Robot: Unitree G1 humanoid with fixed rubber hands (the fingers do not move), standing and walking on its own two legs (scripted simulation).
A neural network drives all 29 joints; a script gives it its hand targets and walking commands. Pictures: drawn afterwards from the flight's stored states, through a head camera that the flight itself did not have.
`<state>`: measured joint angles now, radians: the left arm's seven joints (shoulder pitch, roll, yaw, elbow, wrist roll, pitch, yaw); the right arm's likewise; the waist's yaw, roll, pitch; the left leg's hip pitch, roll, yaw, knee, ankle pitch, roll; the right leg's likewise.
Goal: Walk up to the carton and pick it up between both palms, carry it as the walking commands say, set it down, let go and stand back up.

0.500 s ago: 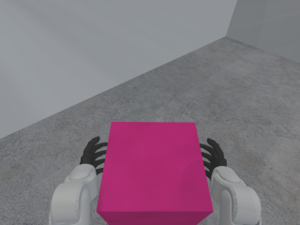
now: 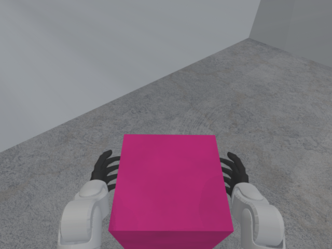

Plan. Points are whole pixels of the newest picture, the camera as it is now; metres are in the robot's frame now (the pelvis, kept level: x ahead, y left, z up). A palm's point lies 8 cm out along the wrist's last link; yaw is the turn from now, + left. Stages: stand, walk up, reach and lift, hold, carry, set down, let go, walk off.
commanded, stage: carry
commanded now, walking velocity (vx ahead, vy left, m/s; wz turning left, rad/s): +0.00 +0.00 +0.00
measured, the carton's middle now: (168, 197) +0.25 +0.00 +0.00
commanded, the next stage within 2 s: hold in 1.54 s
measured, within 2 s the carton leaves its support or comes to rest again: neither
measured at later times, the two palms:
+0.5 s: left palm (102, 180) +0.26 +0.15 +0.08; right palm (238, 183) +0.25 -0.15 +0.08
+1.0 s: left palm (103, 178) +0.26 +0.14 +0.08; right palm (239, 181) +0.26 -0.16 +0.08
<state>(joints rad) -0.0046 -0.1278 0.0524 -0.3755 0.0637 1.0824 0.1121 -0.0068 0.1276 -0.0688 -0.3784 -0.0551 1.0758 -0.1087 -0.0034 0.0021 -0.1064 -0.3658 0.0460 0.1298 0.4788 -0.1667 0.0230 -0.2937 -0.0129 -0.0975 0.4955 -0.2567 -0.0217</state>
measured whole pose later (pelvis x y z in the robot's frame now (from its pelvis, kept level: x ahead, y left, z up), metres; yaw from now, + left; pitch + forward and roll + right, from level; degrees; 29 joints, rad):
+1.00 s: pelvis +0.01 +0.00 +0.00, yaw +0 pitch +3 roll +0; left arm -0.03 -0.13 0.06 -0.36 0.06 1.10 0.12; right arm -0.02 0.13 -0.07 -0.37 -0.05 1.08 -0.12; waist 0.00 0.00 -0.11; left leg -0.34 0.05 0.13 0.50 -0.20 0.01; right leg -0.27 -0.01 -0.10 0.51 -0.28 -0.02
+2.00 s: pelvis -0.01 +0.00 +0.00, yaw -5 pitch -9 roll +1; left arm -0.25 -0.15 0.22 0.20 0.23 0.74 0.07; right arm -0.27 0.15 -0.15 0.29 -0.23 0.74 -0.09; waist 0.05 -0.02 0.05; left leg -0.13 -0.01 -0.01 0.46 -0.18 0.00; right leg -0.09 0.03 0.02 0.50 -0.25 -0.03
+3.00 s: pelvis +0.01 -0.01 +0.00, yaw -6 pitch -1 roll +0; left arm -0.30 -0.16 0.34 0.40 0.33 0.57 -0.01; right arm -0.34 0.17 -0.28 0.53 -0.31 0.51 -0.04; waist 0.12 -0.02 0.02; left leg -0.27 -0.01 -0.04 0.49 -0.21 -0.01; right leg -0.24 0.06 0.06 0.52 -0.27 -0.04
